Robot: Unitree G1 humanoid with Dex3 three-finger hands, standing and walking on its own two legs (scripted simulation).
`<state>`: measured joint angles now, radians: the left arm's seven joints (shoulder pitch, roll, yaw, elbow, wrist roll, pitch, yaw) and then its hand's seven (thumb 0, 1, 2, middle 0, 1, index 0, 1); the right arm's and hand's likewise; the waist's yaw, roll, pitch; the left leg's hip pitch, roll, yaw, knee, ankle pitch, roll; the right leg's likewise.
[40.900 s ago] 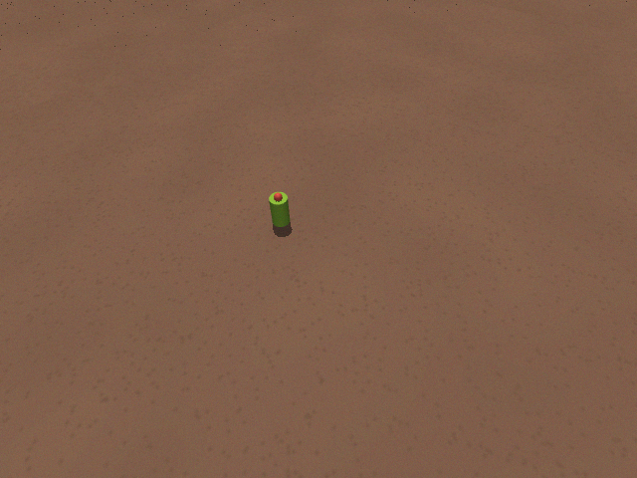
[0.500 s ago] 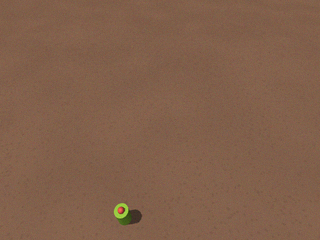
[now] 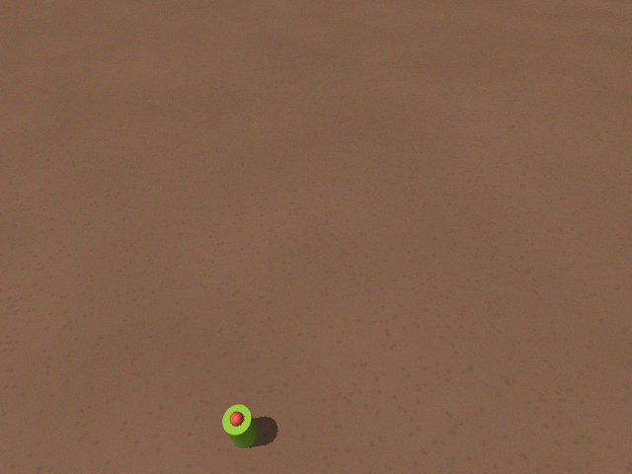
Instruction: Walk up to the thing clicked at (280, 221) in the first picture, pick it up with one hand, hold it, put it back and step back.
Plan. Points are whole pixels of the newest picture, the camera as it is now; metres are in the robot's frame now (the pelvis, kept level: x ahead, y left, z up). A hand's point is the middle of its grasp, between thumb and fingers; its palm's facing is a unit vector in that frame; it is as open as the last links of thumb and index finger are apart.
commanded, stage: stand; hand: left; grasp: from above
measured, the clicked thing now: (240, 425) +0.39 +0.25 -0.70
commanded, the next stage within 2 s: step back in 0.54 s
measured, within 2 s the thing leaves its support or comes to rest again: neither
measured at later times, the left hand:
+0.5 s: hand out of the picture +0.07 +0.25 -0.16, palm faces +0.00 -0.94 -0.34, open 7.4 cm
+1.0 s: hand out of the picture +0.03 +0.27 -0.16, palm faces -0.04 -0.91 -0.41, open 7.4 cm
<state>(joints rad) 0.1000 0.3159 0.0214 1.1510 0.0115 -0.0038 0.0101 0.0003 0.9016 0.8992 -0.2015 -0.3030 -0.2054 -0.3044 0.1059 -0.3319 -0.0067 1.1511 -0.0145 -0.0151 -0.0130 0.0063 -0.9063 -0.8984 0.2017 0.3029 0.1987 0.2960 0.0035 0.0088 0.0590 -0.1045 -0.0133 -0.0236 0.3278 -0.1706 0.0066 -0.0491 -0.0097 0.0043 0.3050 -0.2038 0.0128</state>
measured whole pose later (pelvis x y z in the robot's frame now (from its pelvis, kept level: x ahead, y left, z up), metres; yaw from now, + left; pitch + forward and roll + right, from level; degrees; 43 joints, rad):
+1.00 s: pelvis -0.08 +0.00 -0.02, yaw +0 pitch -2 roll +2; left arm 0.07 0.36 0.05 0.92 0.04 0.04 0.01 0.00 0.90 0.90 -0.20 -0.30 -0.21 -0.30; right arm 0.09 -0.41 -0.07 0.95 0.01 0.06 0.01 0.00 -0.91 -0.90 0.20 0.30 0.20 0.30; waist 0.00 0.00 0.18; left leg -0.42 -0.11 -0.09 1.08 -0.49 0.02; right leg -0.35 -0.04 0.02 0.62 -0.24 -0.01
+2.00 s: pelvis -0.35 +0.06 -0.03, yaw -1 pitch -4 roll +1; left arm 0.10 0.39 0.07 0.77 0.03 0.09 0.01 0.00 0.90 0.90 -0.20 -0.30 -0.21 -0.30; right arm 0.19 -0.36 -0.04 0.90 -0.04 0.03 -0.01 0.01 -0.91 -0.90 0.20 0.30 0.20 0.30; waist -0.01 -0.06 0.20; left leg -0.23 -0.04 -0.03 0.65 -0.35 0.02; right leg -0.49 0.05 0.11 0.87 -0.44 0.00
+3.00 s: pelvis -0.65 -0.01 -0.03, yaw -3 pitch -3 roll -2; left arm 0.23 0.35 0.05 0.94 0.04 0.00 0.00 0.00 0.90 0.90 -0.20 -0.30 -0.21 -0.30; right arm 0.15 -0.40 -0.05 0.88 -0.04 0.03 0.00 0.01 -0.90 -0.90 0.20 0.30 0.20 0.30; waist 0.01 0.06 0.11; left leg -0.36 0.06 -0.05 0.72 -0.35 0.02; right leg -0.15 0.06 0.02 0.57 -0.36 -0.01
